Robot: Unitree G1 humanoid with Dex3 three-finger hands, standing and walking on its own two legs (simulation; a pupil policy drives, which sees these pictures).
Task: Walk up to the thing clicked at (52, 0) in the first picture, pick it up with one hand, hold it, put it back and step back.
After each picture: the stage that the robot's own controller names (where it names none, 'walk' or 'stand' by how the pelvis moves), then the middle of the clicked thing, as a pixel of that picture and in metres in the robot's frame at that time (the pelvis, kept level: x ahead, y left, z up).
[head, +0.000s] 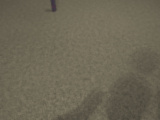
stand; (53, 3) +2.24 +0.39 -0.65
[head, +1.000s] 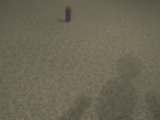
walk; (68, 14) +2.12 +0.15 -0.63
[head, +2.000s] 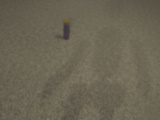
walk; (66, 29) +1.48 +0.09 -0.64
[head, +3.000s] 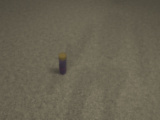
walk; (62, 64) +1.00 +0.13 -0.65
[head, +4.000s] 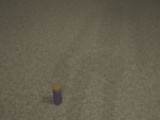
walk; (57, 94) +0.67 +0.15 -0.65
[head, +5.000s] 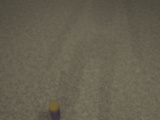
stand; (55, 112) +0.46 +0.15 -0.64
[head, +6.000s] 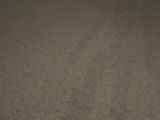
stand; out of the picture +0.41 +0.15 -0.65
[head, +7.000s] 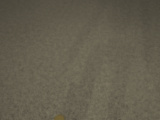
stand; out of the picture +0.40 +0.15 -0.65
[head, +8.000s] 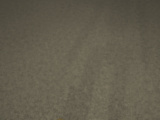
stand; out of the picture +0.40 +0.15 -0.66
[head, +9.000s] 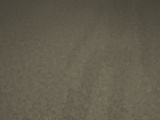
stand; out of the picture +0.41 +0.16 -0.66
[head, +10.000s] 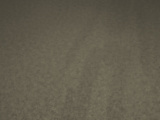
stand; out of the picture +0.40 +0.17 -0.66
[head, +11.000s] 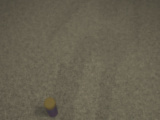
go down; (51, 108) +0.42 +0.17 -0.60
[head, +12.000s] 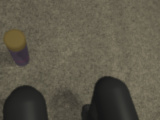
go down; (19, 50) +0.48 +0.20 -0.25
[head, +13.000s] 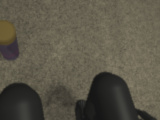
close in; (7, 44) +0.48 +0.20 -0.23
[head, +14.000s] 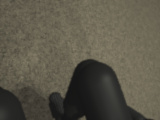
close; out of the picture +0.47 +0.25 -0.17
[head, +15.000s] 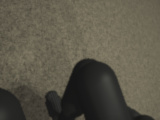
lift; out of the picture +0.45 +0.25 -0.17
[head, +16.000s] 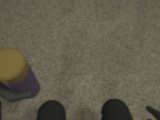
lift; (21, 79) +0.33 +0.19 +0.01
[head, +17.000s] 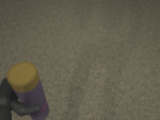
hold; (32, 96) +0.29 +0.16 +0.03
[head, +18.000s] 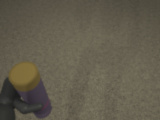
hold; (34, 94) +0.30 +0.16 +0.03
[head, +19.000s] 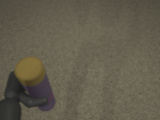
crouch; (39, 88) +0.32 +0.14 +0.02
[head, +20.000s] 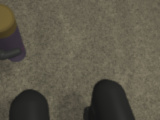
crouch; (9, 40) +0.47 +0.18 -0.05
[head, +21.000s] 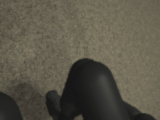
lower; out of the picture +0.45 +0.26 -0.18
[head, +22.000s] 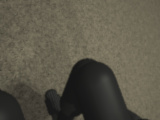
lower; out of the picture +0.45 +0.26 -0.17
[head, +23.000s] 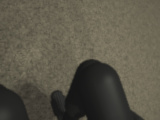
lower; out of the picture +0.44 +0.25 -0.17
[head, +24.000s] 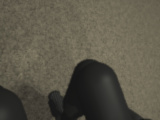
lower; out of the picture +0.44 +0.25 -0.17
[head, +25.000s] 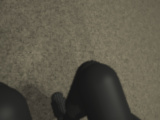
loosen; out of the picture +0.44 +0.23 -0.16
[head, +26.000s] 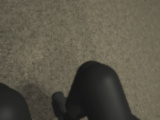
withdraw; out of the picture +0.44 +0.23 -0.18
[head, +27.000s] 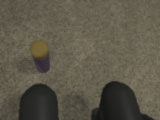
walk; (41, 59) +0.47 +0.17 -0.27
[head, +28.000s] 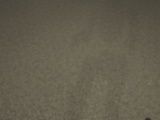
stand; out of the picture +0.38 +0.12 -0.59
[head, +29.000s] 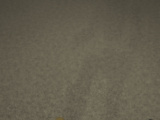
stand; out of the picture +0.40 +0.14 -0.60
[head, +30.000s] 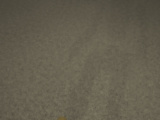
stand; out of the picture +0.40 +0.13 -0.62
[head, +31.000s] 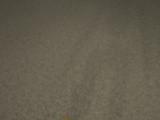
walk; out of the picture +0.42 +0.12 -0.65
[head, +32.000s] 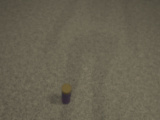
walk; (66, 94) +0.54 +0.06 -0.64
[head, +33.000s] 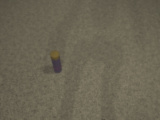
walk; (56, 62) +0.78 +0.20 -0.62
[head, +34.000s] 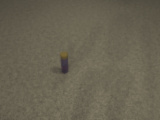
stand; (64, 63) +1.01 +0.15 -0.64
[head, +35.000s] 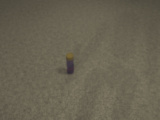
stand; (70, 64) +1.01 +0.12 -0.66
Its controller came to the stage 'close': yes
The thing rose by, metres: 0.68
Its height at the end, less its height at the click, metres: +0.00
